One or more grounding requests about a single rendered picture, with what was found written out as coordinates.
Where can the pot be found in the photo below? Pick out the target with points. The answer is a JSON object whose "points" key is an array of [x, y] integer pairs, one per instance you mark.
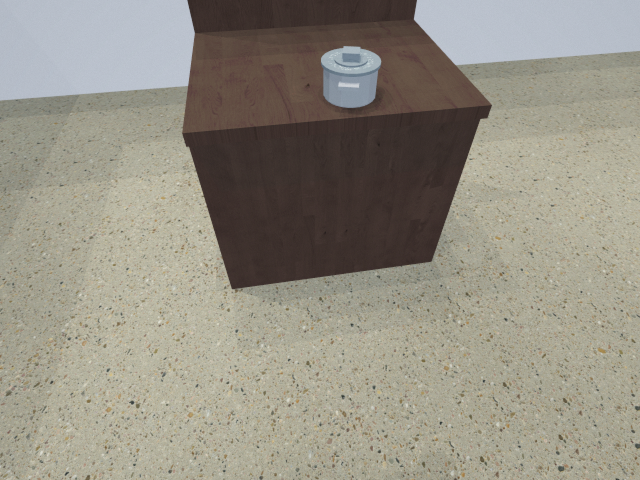
{"points": [[349, 92]]}

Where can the table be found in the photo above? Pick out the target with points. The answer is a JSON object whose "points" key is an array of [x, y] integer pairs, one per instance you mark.
{"points": [[299, 188]]}

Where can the lid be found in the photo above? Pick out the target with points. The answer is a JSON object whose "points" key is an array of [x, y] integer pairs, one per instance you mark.
{"points": [[367, 64]]}

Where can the knob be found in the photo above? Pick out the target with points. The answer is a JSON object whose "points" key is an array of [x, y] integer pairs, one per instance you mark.
{"points": [[350, 52]]}

